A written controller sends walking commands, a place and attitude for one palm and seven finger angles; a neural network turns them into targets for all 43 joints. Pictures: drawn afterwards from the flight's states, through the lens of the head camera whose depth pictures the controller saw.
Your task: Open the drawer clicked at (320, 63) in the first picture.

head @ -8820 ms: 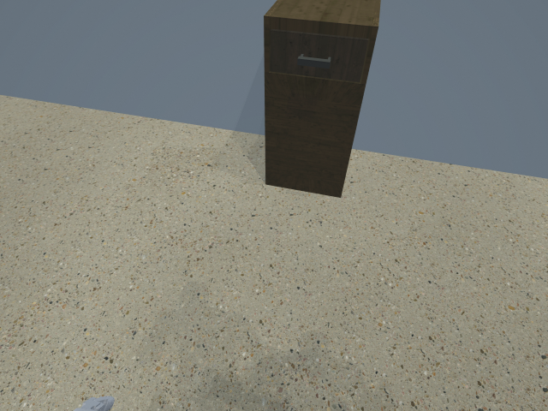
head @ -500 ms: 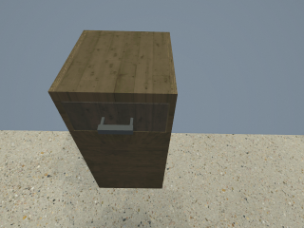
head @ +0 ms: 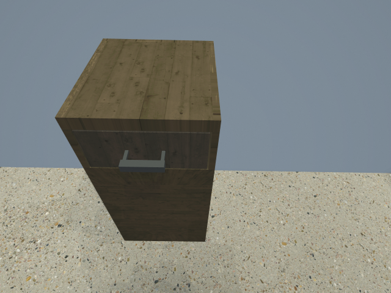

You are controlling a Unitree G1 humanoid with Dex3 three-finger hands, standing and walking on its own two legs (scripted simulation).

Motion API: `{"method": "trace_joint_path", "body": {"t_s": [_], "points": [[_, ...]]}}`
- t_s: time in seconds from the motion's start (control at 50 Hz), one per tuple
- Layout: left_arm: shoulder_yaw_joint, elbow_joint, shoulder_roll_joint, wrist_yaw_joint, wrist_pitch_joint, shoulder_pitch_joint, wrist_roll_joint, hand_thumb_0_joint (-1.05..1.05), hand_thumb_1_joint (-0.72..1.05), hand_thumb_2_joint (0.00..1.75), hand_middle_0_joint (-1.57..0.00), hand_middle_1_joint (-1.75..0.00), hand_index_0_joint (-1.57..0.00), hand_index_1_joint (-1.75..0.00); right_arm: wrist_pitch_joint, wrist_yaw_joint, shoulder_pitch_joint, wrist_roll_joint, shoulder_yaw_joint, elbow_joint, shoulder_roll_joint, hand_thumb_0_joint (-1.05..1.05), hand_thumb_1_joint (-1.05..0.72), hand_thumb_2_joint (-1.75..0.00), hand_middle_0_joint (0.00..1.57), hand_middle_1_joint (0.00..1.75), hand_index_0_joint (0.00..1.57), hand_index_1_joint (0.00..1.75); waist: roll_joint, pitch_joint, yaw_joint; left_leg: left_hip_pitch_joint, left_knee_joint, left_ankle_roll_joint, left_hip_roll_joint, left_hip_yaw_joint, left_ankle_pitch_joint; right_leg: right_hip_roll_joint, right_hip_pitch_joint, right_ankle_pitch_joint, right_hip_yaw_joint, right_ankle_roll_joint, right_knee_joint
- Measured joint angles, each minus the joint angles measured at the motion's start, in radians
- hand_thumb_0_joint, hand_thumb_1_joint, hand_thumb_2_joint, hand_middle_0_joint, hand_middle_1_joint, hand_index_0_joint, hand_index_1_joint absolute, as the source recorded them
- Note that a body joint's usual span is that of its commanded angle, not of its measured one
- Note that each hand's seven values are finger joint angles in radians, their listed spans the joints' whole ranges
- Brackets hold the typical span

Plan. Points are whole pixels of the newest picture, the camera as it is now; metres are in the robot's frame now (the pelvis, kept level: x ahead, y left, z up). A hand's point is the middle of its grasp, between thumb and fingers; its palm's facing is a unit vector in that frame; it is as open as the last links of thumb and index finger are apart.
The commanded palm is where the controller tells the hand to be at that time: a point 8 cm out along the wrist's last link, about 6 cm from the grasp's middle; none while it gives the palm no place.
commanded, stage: shuffle to correct the standing spot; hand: left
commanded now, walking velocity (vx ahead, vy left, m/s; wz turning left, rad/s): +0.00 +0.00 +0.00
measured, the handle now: (143, 159) +0.46 +0.18 -0.05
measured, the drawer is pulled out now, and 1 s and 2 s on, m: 0.00 0.00 0.00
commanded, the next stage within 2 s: come to a stop and stand still in 0.24 s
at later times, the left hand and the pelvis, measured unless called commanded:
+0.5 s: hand out of the picture -0.03 +0.11 -0.18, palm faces +0.03 -0.97 -0.26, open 7.4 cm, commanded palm none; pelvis -0.04 -0.07 -0.01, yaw -1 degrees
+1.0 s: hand out of the picture -0.09 +0.11 -0.18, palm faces +0.14 -0.98 -0.17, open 7.4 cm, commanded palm none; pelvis -0.04 -0.06 -0.01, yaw +2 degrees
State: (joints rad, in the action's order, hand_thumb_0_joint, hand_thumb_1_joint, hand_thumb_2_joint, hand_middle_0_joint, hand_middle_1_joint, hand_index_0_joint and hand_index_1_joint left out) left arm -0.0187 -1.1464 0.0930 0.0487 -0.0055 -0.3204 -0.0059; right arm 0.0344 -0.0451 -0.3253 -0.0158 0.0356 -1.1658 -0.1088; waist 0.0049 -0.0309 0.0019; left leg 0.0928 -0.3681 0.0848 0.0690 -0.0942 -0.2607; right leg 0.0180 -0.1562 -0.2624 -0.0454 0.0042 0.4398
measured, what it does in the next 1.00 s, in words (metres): steps on the spot: left foot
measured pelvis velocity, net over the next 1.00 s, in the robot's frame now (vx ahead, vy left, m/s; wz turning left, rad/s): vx -0.04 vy -0.06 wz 0.04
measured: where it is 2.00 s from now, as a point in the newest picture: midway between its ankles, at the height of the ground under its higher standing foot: outside the picture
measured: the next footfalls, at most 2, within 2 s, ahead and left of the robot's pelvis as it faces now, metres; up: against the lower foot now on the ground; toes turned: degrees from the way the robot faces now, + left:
left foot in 0.98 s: -0.01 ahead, +0.06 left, +0.00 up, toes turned +3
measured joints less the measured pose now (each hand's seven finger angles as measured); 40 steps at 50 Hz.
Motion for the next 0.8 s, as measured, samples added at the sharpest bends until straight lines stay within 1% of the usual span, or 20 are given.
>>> {"method": "trace_joint_path", "body": {"t_s": [0.14, 0.26, 0.3, 0.34, 0.38, 0.4, 0.42, 0.44, 0.46, 0.48, 0.5, 0.54, 0.56, 0.62, 0.68, 0.74, 0.8], "points": [[0.001, 0.008, 0.001, 0.001, 0.002, -0.003, 0.000, 0.00, 0.91, 0.90, -0.20, -0.29, -0.19, -0.30, 0.000, -0.002, 0.011, 0.003, -0.003, 0.007, 0.009, 0.01, -0.91, -0.90, 0.20, 0.30, 0.20, 0.30, 0.005, -0.001, 0.000, 0.007, 0.000, -0.010, -0.009, 0.000, 0.004, -0.008, -0.008, 0.003, -0.001, 0.009, 0.000], [0.019, 0.042, 0.015, -0.002, 0.024, 0.008, -0.005, 0.01, 0.91, 0.90, -0.20, -0.29, -0.19, -0.30, -0.010, -0.013, 0.029, 0.002, -0.021, 0.032, 0.010, 0.01, -0.92, -0.90, 0.20, 0.30, 0.20, 0.30, 0.020, -0.022, 0.000, 0.043, -0.029, -0.019, -0.013, -0.008, 0.005, -0.011, -0.057, -0.006, 0.005, 0.022, 0.052], [0.028, 0.058, 0.024, -0.004, 0.034, 0.016, -0.010, 0.01, 0.92, 0.90, -0.20, -0.29, -0.20, -0.30, -0.015, -0.017, 0.035, 0.001, -0.031, 0.046, 0.008, 0.01, -0.92, -0.90, 0.20, 0.30, 0.20, 0.30, 0.027, -0.032, -0.001, 0.063, -0.048, -0.022, -0.013, -0.013, 0.004, -0.008, -0.092, -0.022, 0.012, 0.021, 0.104], [0.039, 0.074, 0.032, -0.005, 0.048, 0.028, -0.014, 0.01, 0.91, 0.90, -0.20, -0.29, -0.20, -0.30, -0.020, -0.022, 0.042, -0.003, -0.041, 0.059, 0.004, 0.01, -0.92, -0.90, 0.20, 0.30, 0.20, 0.30, 0.026, -0.041, -0.004, 0.085, -0.068, -0.026, -0.018, -0.014, 0.004, -0.010, -0.142, -0.096, 0.025, 0.018, 0.214], [0.052, 0.091, 0.037, -0.005, 0.058, 0.041, -0.017, 0.01, 0.91, 0.90, -0.20, -0.29, -0.20, -0.30, -0.029, -0.024, 0.051, -0.008, -0.051, 0.069, -0.005, 0.01, -0.92, -0.90, 0.20, 0.30, 0.20, 0.30, 0.013, -0.048, -0.006, 0.108, -0.088, -0.034, -0.034, -0.010, 0.005, -0.016, -0.187, -0.162, 0.038, 0.017, 0.325], [0.056, 0.099, 0.039, -0.004, 0.059, 0.046, -0.017, 0.01, 0.91, 0.90, -0.20, -0.29, -0.19, -0.30, -0.034, -0.023, 0.055, -0.010, -0.055, 0.073, -0.011, 0.01, -0.92, -0.90, 0.20, 0.30, 0.20, 0.30, 0.004, -0.050, -0.007, 0.118, -0.097, -0.041, -0.043, -0.006, 0.005, -0.016, -0.197, -0.174, 0.041, 0.018, 0.350], [0.058, 0.107, 0.040, -0.004, 0.056, 0.049, -0.017, 0.01, 0.91, 0.90, -0.20, -0.29, -0.19, -0.30, -0.038, -0.020, 0.059, -0.013, -0.058, 0.075, -0.017, 0.01, -0.92, -0.90, 0.20, 0.30, 0.20, 0.30, -0.005, -0.049, -0.005, 0.128, -0.106, -0.049, -0.053, -0.003, 0.006, -0.012, -0.195, -0.166, 0.041, 0.016, 0.343], [0.059, 0.113, 0.040, -0.003, 0.049, 0.049, -0.017, 0.01, 0.91, 0.90, -0.20, -0.29, -0.19, -0.30, -0.042, -0.015, 0.061, -0.014, -0.060, 0.076, -0.024, 0.01, -0.91, -0.90, 0.20, 0.30, 0.20, 0.30, -0.013, -0.046, -0.002, 0.138, -0.120, -0.058, -0.062, 0.000, 0.003, -0.005, -0.179, -0.130, 0.038, 0.012, 0.301], [0.058, 0.118, 0.043, -0.003, 0.038, 0.044, -0.018, 0.00, 0.91, 0.90, -0.20, -0.29, -0.19, -0.30, -0.044, -0.009, 0.062, -0.014, -0.061, 0.076, -0.029, 0.01, -0.91, -0.90, 0.20, 0.30, 0.20, 0.30, -0.015, -0.038, 0.003, 0.152, -0.142, -0.069, -0.068, 0.000, -0.005, 0.006, -0.152, -0.075, 0.042, 0.006, 0.228], [0.055, 0.121, 0.050, -0.002, 0.023, 0.033, -0.019, 0.00, 0.91, 0.90, -0.20, -0.29, -0.19, -0.30, -0.048, -0.003, 0.061, -0.010, -0.061, 0.076, -0.030, 0.01, -0.91, -0.90, 0.20, 0.30, 0.20, 0.30, -0.004, -0.024, 0.007, 0.171, -0.171, -0.079, -0.068, -0.005, -0.018, 0.014, -0.128, -0.080, 0.058, 0.003, 0.165], [0.052, 0.111, 0.047, 0.000, 0.015, 0.033, -0.019, 0.00, 0.91, 0.90, -0.20, -0.29, -0.19, -0.30, -0.054, 0.003, 0.069, -0.007, -0.062, 0.074, -0.036, 0.01, -0.91, -0.90, 0.20, 0.30, 0.20, 0.30, -0.013, -0.021, 0.008, 0.183, -0.198, -0.083, -0.078, 0.005, -0.042, 0.000, -0.131, -0.093, 0.056, 0.008, 0.167], [0.038, 0.098, 0.036, -0.006, 0.016, 0.033, -0.019, 0.00, 0.91, 0.90, -0.19, -0.29, -0.19, -0.30, -0.062, 0.015, 0.072, -0.006, -0.066, 0.077, -0.048, 0.01, -0.91, -0.90, 0.20, 0.30, 0.20, 0.30, -0.034, -0.010, -0.005, 0.194, -0.238, -0.077, -0.082, 0.044, -0.106, -0.019, -0.120, -0.073, 0.032, 0.028, 0.158], [0.035, 0.095, 0.032, -0.007, 0.017, 0.030, -0.021, 0.00, 0.92, 0.90, -0.19, -0.29, -0.19, -0.30, -0.064, 0.020, 0.069, -0.008, -0.066, 0.078, -0.051, 0.01, -0.91, -0.90, 0.20, 0.30, 0.20, 0.30, -0.036, -0.001, -0.006, 0.201, -0.266, -0.074, -0.080, 0.054, -0.120, -0.023, -0.110, -0.055, 0.022, 0.037, 0.140], [0.037, 0.093, 0.031, -0.008, 0.007, 0.018, -0.018, 0.01, 0.93, 0.90, -0.20, -0.29, -0.20, -0.30, -0.063, 0.031, 0.065, -0.009, -0.062, 0.074, -0.055, 0.01, -0.92, -0.90, 0.20, 0.30, 0.20, 0.30, -0.023, 0.019, 0.007, 0.226, -0.371, -0.070, -0.074, 0.066, -0.118, -0.031, -0.080, -0.012, 0.011, 0.052, 0.068], [0.040, 0.102, 0.030, -0.014, -0.005, 0.004, -0.017, 0.01, 0.93, 0.90, -0.20, -0.29, -0.20, -0.30, -0.060, 0.041, 0.063, -0.011, -0.063, 0.079, -0.061, 0.01, -0.92, -0.90, 0.20, 0.30, 0.20, 0.30, -0.008, 0.024, 0.022, 0.254, -0.451, -0.076, -0.074, 0.067, -0.089, -0.034, -0.059, 0.024, 0.003, 0.060, 0.001], [0.044, 0.109, 0.025, -0.018, -0.012, -0.006, -0.017, 0.01, 0.93, 0.90, -0.20, -0.29, -0.20, -0.30, -0.062, 0.044, 0.066, -0.011, -0.067, 0.088, -0.071, 0.01, -0.91, -0.90, 0.20, 0.30, 0.20, 0.30, 0.000, 0.019, 0.034, 0.277, -0.490, -0.085, -0.078, 0.069, -0.079, -0.032, -0.050, 0.049, -0.005, 0.061, -0.041], [0.047, 0.108, 0.023, -0.019, -0.015, -0.019, -0.020, 0.01, 0.92, 0.90, -0.20, -0.29, -0.20, -0.30, -0.066, 0.043, 0.076, -0.010, -0.069, 0.098, -0.081, 0.01, -0.91, -0.90, 0.19, 0.30, 0.20, 0.30, 0.004, 0.009, 0.044, 0.287, -0.479, -0.095, -0.081, 0.071, -0.087, -0.027, -0.047, 0.060, -0.010, 0.057, -0.060]]}}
